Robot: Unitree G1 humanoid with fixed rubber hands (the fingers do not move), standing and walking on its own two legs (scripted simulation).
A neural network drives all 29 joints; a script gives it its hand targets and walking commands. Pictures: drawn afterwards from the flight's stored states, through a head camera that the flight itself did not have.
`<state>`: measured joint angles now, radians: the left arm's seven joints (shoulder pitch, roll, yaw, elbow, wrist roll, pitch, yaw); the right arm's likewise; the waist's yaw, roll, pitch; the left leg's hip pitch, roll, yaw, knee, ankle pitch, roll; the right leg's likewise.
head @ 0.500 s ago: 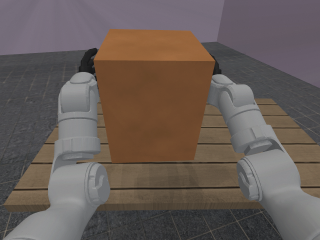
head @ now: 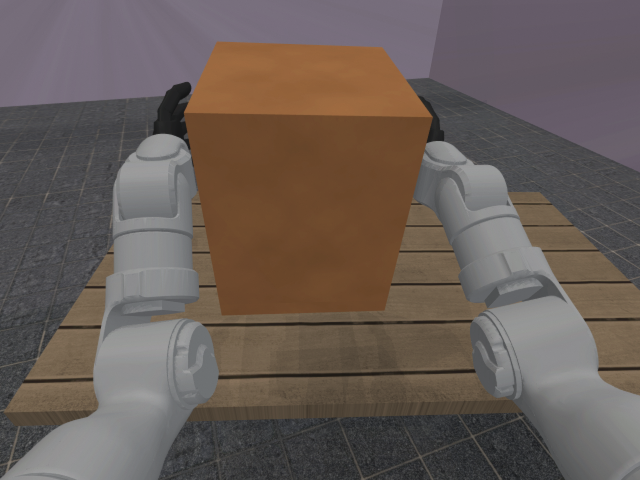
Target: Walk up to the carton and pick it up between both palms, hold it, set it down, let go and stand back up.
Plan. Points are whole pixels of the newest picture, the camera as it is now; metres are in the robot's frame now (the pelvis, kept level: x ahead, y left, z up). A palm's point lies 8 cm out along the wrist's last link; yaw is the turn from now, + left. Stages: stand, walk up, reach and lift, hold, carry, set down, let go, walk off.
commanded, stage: set down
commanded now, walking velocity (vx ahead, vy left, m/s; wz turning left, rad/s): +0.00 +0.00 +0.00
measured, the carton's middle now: (303, 179) +0.38 +0.00 +0.26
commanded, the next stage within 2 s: none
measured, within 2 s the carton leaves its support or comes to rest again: neither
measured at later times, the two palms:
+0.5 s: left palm (185, 184) +0.41 +0.14 +0.24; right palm (405, 216) +0.38 -0.14 +0.20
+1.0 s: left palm (196, 195) +0.42 +0.14 +0.22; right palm (409, 224) +0.38 -0.15 +0.18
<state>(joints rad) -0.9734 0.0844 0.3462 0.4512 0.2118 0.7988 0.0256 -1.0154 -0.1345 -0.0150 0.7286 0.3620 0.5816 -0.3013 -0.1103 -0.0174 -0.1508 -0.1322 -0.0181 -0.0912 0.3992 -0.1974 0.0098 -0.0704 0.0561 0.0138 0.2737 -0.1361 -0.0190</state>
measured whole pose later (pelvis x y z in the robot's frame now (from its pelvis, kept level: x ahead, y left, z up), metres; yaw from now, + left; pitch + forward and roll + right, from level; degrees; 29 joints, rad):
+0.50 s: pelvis +0.00 +0.00 +0.00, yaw +2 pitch -7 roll -2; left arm -0.89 0.05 0.28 0.48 0.27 0.53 -0.03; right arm -0.78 -0.01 -0.12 0.72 0.18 0.20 -0.24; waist -0.12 -0.08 0.01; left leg -0.05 -0.03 -0.11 0.39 -0.20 0.02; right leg 0.03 0.04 -0.02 0.23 -0.14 -0.01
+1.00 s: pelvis +0.01 +0.01 +0.00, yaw +1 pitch -7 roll -2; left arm -0.86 0.03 0.30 0.55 0.29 0.46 -0.02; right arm -0.76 0.00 -0.16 0.75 0.12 0.19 -0.22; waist -0.13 -0.08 0.01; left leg -0.04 -0.03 -0.07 0.37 -0.21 0.03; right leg 0.04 0.03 -0.01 0.23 -0.14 0.00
